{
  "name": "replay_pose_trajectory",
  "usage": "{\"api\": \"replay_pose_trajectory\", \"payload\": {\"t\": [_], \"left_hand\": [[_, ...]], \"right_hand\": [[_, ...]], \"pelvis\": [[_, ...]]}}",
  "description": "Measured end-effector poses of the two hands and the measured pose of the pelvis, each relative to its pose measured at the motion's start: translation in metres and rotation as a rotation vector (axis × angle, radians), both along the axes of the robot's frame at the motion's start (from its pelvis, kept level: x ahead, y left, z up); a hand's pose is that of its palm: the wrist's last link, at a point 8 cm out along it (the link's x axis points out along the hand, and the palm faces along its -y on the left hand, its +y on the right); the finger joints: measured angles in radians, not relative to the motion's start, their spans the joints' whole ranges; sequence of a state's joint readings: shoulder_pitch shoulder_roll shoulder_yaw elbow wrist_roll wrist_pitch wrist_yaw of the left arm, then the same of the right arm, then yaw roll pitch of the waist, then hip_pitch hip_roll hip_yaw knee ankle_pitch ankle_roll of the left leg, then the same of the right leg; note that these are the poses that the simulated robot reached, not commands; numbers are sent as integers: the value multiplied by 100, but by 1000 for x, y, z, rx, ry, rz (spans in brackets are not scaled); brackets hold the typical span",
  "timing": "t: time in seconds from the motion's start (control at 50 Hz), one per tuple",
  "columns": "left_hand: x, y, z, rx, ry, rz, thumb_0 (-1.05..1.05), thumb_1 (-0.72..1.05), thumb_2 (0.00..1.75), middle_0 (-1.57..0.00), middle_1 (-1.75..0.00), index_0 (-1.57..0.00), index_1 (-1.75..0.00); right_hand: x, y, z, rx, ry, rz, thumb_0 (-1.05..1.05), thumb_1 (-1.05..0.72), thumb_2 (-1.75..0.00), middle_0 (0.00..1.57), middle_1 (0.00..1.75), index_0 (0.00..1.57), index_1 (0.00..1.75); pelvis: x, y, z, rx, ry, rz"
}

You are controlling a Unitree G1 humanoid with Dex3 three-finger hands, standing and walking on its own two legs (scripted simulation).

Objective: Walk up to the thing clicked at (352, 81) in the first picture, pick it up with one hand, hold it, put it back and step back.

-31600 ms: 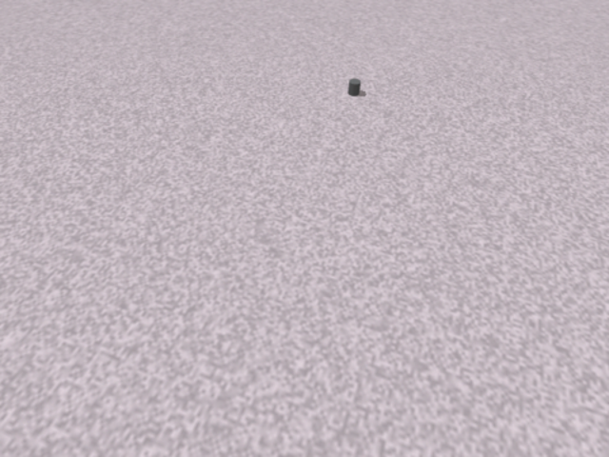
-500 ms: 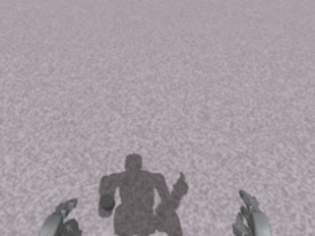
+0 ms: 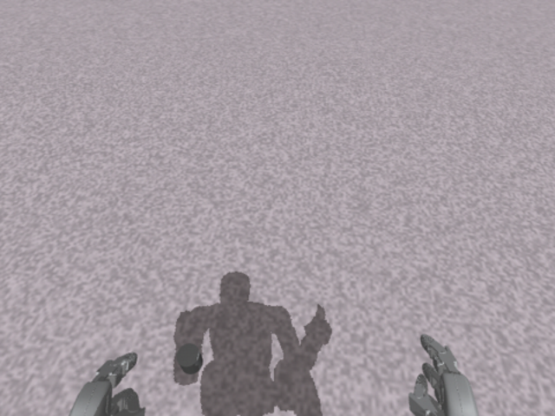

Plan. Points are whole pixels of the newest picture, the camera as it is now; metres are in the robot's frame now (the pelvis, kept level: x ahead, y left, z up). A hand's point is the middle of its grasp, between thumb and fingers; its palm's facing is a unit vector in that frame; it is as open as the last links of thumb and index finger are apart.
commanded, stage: home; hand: left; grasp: from above
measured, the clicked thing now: (190, 358) +0.43 +0.25 -0.67
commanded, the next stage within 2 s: stand in 0.02 s
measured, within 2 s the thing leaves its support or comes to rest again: neither
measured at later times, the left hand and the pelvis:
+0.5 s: hand out of the picture +0.07 +0.25 -0.11, palm faces +0.06 -0.94 -0.34, open 7.4 cm; pelvis +0.00 +0.00 +0.04, yaw +1 degrees
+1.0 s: hand out of the picture +0.03 +0.24 -0.10, palm faces +0.08 -0.93 -0.35, open 7.4 cm; pelvis -0.01 -0.01 +0.06, yaw +3 degrees
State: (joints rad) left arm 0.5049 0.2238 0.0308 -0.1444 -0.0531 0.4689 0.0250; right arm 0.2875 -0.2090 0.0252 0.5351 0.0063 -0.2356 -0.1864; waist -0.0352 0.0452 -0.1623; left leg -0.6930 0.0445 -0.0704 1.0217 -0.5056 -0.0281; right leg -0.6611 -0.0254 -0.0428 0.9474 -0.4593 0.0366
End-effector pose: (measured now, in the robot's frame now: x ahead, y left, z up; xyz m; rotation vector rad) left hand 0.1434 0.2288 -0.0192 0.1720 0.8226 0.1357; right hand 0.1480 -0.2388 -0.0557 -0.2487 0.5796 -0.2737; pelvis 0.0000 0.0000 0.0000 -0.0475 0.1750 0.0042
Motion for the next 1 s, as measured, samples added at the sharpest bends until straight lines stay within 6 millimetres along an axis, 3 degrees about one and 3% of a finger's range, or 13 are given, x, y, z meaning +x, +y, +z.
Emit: {"api": "replay_pose_trajectory", "payload": {"t": [0.14,0.24,0.42,0.54,0.66,0.78,1.0], "left_hand": [[3,2,-2,26,-20,-14,1,90,90,-20,-30,-20,-30],[1,23,-30,108,2,-28,1,90,90,-21,-30,-21,-30],[-59,58,-54,132,248,74,1,90,90,-20,-30,-21,-30],[-100,58,-56,117,388,126,1,91,90,-20,-30,-20,-30],[-125,52,-53,104,462,154,1,91,90,-20,-30,-21,-30],[-132,49,-48,105,481,159,1,90,90,-21,-30,-21,-30],[-124,51,-41,116,454,160,0,90,90,-21,-30,-21,-30]], "right_hand": [[0,-1,-2,-21,27,24,1,-90,-89,20,30,21,30],[-11,-12,-21,-45,321,161,1,-90,-89,21,30,21,30],[-46,-33,-19,-11,506,72,1,-90,-89,21,30,21,30],[-62,-33,-18,12,589,45,1,-90,-89,20,30,21,30],[-71,-30,-18,39,630,38,1,-90,-89,20,30,21,30],[-74,-31,-16,56,643,34,1,-90,-89,20,30,21,30],[-82,-46,-11,46,663,22,1,-90,-89,20,30,21,30]], "pelvis": [[-1,0,1,3,-22,4],[-8,0,13,37,-110,9],[-3,3,32,40,-168,12],[1,3,44,40,-194,22],[0,0,53,44,-221,29],[-3,-3,59,46,-239,35],[-7,-10,63,44,-250,42]]}}
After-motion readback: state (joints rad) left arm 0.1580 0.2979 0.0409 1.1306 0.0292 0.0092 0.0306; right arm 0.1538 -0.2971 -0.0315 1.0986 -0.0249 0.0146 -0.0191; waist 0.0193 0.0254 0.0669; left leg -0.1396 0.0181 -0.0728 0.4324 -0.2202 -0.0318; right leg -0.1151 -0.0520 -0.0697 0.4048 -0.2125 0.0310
